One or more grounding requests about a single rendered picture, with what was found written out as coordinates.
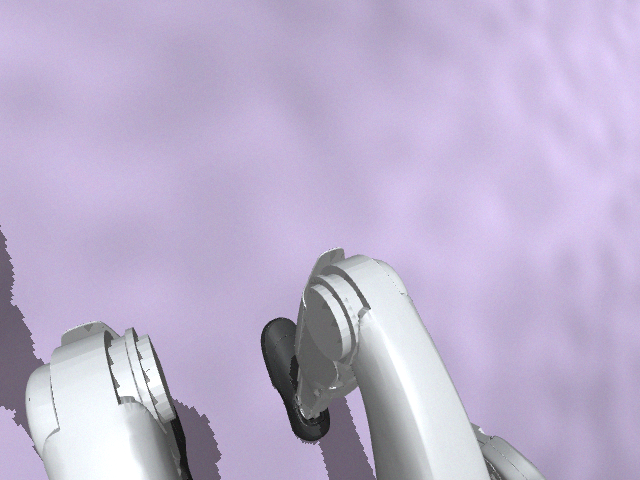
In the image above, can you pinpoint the right robot foot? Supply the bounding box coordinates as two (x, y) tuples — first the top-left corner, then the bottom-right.
(261, 317), (330, 441)

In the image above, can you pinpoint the left robot foot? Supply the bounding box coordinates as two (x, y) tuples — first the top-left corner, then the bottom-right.
(170, 404), (193, 480)

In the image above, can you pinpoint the right robot hand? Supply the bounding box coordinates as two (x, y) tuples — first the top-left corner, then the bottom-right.
(471, 423), (547, 480)

